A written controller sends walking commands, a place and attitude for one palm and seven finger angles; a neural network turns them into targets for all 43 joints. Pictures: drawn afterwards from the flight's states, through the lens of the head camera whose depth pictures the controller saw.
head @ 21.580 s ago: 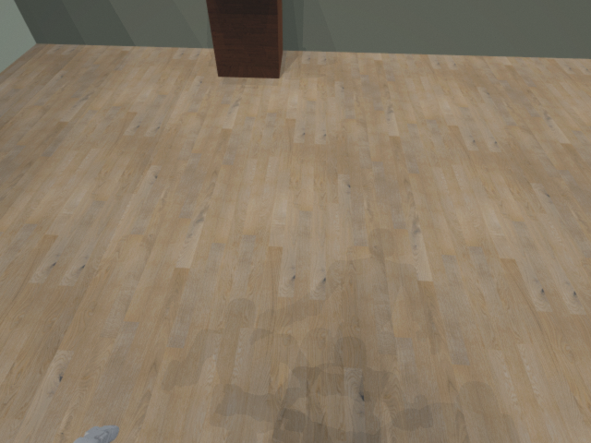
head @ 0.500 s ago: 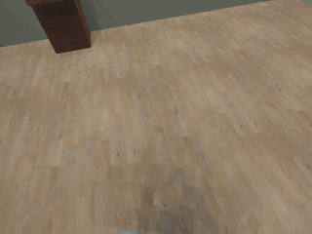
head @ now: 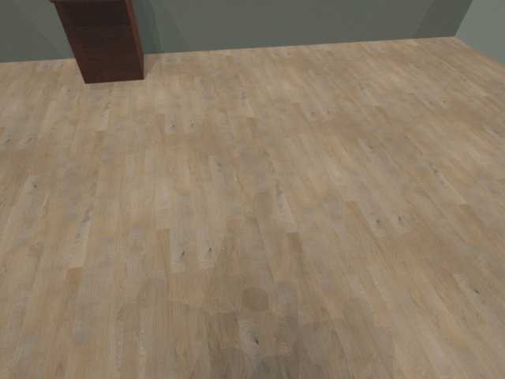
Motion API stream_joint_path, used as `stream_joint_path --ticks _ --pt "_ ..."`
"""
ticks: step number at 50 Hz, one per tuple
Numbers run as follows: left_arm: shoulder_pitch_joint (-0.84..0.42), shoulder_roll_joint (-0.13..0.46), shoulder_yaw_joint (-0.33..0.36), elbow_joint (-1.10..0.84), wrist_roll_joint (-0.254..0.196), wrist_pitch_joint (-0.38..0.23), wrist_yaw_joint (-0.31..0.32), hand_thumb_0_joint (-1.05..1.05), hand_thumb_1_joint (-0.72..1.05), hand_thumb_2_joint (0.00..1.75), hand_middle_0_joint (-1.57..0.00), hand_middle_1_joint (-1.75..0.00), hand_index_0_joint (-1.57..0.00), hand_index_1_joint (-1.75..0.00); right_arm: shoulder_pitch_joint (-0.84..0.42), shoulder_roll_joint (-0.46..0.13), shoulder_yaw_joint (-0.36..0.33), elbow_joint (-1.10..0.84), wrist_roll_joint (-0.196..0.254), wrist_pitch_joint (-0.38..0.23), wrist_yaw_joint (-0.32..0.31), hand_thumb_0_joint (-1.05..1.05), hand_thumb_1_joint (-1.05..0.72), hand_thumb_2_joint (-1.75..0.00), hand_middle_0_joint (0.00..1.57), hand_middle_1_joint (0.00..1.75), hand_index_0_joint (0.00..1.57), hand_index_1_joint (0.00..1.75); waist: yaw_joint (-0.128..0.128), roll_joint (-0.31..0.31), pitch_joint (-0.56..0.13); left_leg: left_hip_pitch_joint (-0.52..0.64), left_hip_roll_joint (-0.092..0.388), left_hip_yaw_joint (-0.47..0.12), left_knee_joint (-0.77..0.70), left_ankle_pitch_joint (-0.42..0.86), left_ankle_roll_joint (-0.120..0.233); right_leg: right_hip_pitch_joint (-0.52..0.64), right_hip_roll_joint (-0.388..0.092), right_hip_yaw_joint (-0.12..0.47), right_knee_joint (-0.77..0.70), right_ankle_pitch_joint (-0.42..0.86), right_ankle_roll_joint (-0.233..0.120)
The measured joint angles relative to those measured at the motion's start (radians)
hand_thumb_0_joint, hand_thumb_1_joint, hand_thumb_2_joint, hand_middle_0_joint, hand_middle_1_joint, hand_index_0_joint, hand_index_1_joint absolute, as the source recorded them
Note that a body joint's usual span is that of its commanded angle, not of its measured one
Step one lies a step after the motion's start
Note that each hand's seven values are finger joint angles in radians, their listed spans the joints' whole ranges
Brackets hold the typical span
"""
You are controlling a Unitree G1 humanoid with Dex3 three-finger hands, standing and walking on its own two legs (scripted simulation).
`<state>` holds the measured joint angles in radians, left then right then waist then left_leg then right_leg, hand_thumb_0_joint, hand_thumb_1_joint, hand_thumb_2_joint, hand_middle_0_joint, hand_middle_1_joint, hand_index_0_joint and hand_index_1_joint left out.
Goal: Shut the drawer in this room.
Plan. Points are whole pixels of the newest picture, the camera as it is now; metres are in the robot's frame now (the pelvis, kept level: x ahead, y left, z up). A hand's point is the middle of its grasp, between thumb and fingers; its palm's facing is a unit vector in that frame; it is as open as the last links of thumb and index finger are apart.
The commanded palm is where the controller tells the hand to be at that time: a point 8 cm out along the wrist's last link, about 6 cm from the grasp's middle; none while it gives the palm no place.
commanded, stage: turn or walk to find it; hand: left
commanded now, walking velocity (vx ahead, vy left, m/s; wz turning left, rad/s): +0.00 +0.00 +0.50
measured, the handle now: out of the picture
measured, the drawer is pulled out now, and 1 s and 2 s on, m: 0.17 0.17 0.17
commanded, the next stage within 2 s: stand and wait in 1.08 s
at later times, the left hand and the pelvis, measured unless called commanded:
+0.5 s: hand out of the picture +0.02 +0.22 -0.20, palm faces +0.25 -0.95 -0.20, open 7.3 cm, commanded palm none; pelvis -0.01 +0.02 -0.03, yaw +12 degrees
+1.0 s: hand out of the picture +0.00 +0.18 -0.15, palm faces +0.43 -0.85 -0.30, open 7.3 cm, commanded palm none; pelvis +0.01 -0.03 -0.01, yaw +26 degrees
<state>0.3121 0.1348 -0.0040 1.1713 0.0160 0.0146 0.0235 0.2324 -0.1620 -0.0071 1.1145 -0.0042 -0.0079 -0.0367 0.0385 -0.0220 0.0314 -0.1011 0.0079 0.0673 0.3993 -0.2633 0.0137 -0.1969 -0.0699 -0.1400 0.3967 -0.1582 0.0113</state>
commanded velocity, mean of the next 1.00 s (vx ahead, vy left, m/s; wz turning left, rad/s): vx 0.00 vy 0.00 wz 0.45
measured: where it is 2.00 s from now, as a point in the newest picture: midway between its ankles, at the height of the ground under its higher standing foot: outside the picture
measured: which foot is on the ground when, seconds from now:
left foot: down 0.00-0.88, up 0.90-1.00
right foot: down 0.00-0.46, up 0.48-0.86, down 0.88-1.00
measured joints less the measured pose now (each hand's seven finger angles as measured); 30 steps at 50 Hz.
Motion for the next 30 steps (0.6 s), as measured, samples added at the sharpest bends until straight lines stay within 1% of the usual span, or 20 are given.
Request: stream_joint_path --ticks 3,8,13,15,18,19,20,21,22,23,24,25,26,28,30 --pt "-0.018 0.001 0.006 -0.013 -0.001 0.003 0.002 0.00 0.91 0.89 -0.20 -0.30 -0.20 -0.30 0.028 0.009 0.002 0.007 0.000 0.006 0.005 0.00 -0.93 -0.90 0.20 0.29 0.20 0.30 -0.011 0.001 0.005 -0.017 -0.008 -0.010 0.016 -0.004 0.004 -0.013 -0.011 -0.008 0.019 -0.010 0.004" --pt "-0.055 0.014 0.027 -0.055 0.000 0.008 0.005 0.00 0.91 0.89 -0.20 -0.30 -0.20 -0.30 0.063 0.026 -0.004 0.010 -0.002 0.025 0.015 0.00 -0.92 -0.90 0.20 0.29 0.20 0.30 -0.022 0.009 0.016 -0.066 -0.021 -0.035 0.069 -0.024 0.007 -0.056 -0.032 -0.030 0.084 -0.046 0.006" --pt "-0.084 0.031 0.048 -0.107 0.002 0.006 0.008 0.00 0.91 0.89 -0.20 -0.30 -0.20 -0.30 0.068 0.029 -0.017 -0.017 -0.004 0.035 0.023 0.00 -0.91 -0.90 0.20 0.29 0.20 0.30 -0.033 0.029 0.025 -0.125 -0.024 -0.066 0.137 -0.049 0.002 -0.095 -0.043 -0.058 0.142 -0.080 0.000" --pt "-0.095 0.037 0.054 -0.131 0.004 0.004 0.008 0.00 0.91 0.89 -0.20 -0.30 -0.20 -0.30 0.064 0.022 -0.025 -0.037 -0.004 0.039 0.026 0.00 -0.91 -0.90 0.20 0.29 0.20 0.30 -0.038 0.037 0.027 -0.165 -0.021 -0.076 0.194 -0.063 -0.001 -0.109 -0.050 -0.080 0.168 -0.096 -0.005" --pt "-0.120 0.044 0.061 -0.165 0.011 0.002 0.012 0.00 0.91 0.89 -0.20 -0.30 -0.20 -0.30 0.044 0.007 -0.040 -0.062 -0.005 0.053 0.030 0.00 -0.91 -0.90 0.20 0.29 0.20 0.30 -0.040 0.034 0.041 -0.250 -0.002 -0.040 0.402 -0.193 -0.013 -0.112 -0.072 -0.118 0.200 -0.116 -0.007" --pt "-0.128 0.046 0.062 -0.174 0.015 0.002 0.013 0.00 0.91 0.89 -0.20 -0.30 -0.20 -0.30 0.034 0.001 -0.045 -0.069 -0.005 0.057 0.032 0.00 -0.91 -0.90 0.20 0.29 0.20 0.30 -0.039 0.030 0.046 -0.267 0.007 -0.025 0.445 -0.221 -0.018 -0.109 -0.082 -0.129 0.207 -0.119 -0.003" --pt "-0.135 0.049 0.062 -0.181 0.018 0.003 0.012 0.00 0.91 0.89 -0.20 -0.30 -0.20 -0.30 0.024 -0.006 -0.049 -0.078 -0.004 0.058 0.034 0.00 -0.91 -0.90 0.20 0.29 0.20 0.30 -0.039 0.022 0.050 -0.273 0.016 -0.010 0.456 -0.232 -0.023 -0.106 -0.093 -0.139 0.214 -0.123 0.003" --pt "-0.141 0.053 0.063 -0.187 0.019 0.005 0.011 0.00 0.91 0.89 -0.20 -0.30 -0.20 -0.30 0.015 -0.012 -0.051 -0.087 -0.004 0.056 0.036 0.00 -0.91 -0.90 0.20 0.29 0.20 0.30 -0.040 0.013 0.053 -0.269 0.024 0.005 0.436 -0.221 -0.027 -0.105 -0.107 -0.148 0.226 -0.128 0.009" --pt "-0.145 0.057 0.063 -0.193 0.018 0.008 0.009 0.00 0.91 0.89 -0.20 -0.30 -0.20 -0.30 0.009 -0.019 -0.052 -0.099 -0.004 0.053 0.039 0.00 -0.91 -0.90 0.20 0.29 0.20 0.30 -0.040 0.004 0.053 -0.253 0.029 0.017 0.382 -0.184 -0.030 -0.108 -0.121 -0.154 0.245 -0.137 0.017" --pt "-0.143 0.059 0.063 -0.200 0.015 0.013 0.006 0.00 0.91 0.89 -0.20 -0.30 -0.20 -0.30 0.008 -0.031 -0.053 -0.115 -0.005 0.045 0.042 0.00 -0.91 -0.90 0.20 0.29 0.20 0.30 -0.041 0.005 0.045 -0.231 0.035 0.012 0.300 -0.130 -0.025 -0.121 -0.130 -0.160 0.275 -0.152 0.027" --pt "-0.144 0.063 0.064 -0.206 0.011 0.022 0.003 0.00 0.91 0.89 -0.20 -0.30 -0.20 -0.30 0.000 -0.038 -0.057 -0.126 -0.009 0.037 0.043 0.00 -0.91 -0.90 0.20 0.29 0.20 0.30 -0.043 0.000 0.042 -0.239 0.029 0.009 0.291 -0.100 -0.007 -0.147 -0.134 -0.143 0.327 -0.205 0.041" --pt "-0.149 0.070 0.066 -0.209 0.008 0.033 0.001 0.00 0.91 0.89 -0.20 -0.30 -0.20 -0.30 -0.012 -0.041 -0.058 -0.135 -0.013 0.032 0.043 0.00 -0.91 -0.90 0.20 0.29 0.20 0.30 -0.043 -0.010 0.046 -0.249 0.021 0.011 0.308 -0.095 0.009 -0.178 -0.124 -0.097 0.398 -0.275 0.046" --pt "-0.153 0.076 0.069 -0.208 0.008 0.044 0.000 0.00 0.91 0.89 -0.20 -0.30 -0.20 -0.30 -0.022 -0.042 -0.057 -0.142 -0.017 0.026 0.041 0.00 -0.91 -0.90 0.20 0.29 0.20 0.30 -0.045 -0.016 0.048 -0.250 0.015 0.010 0.310 -0.094 0.020 -0.211 -0.104 -0.048 0.478 -0.321 0.047" --pt "-0.166 0.084 0.073 -0.203 0.009 0.056 -0.004 0.00 0.91 0.89 -0.20 -0.30 -0.20 -0.30 -0.029 -0.043 -0.054 -0.154 -0.019 0.018 0.035 0.00 -0.91 -0.90 0.20 0.29 0.20 0.30 -0.052 -0.016 0.044 -0.240 0.005 -0.003 0.270 -0.074 0.029 -0.265 -0.063 0.019 0.614 -0.328 0.047" --pt "-0.175 0.089 0.074 -0.206 0.009 0.052 -0.009 0.01 0.91 0.89 -0.20 -0.30 -0.20 -0.30 -0.030 -0.045 -0.048 -0.159 -0.019 0.015 0.029 0.00 -0.91 -0.90 0.20 0.29 0.20 0.30 -0.052 -0.012 0.039 -0.219 -0.003 -0.020 0.202 -0.034 0.025 -0.295 -0.036 0.051 0.685 -0.289 0.051"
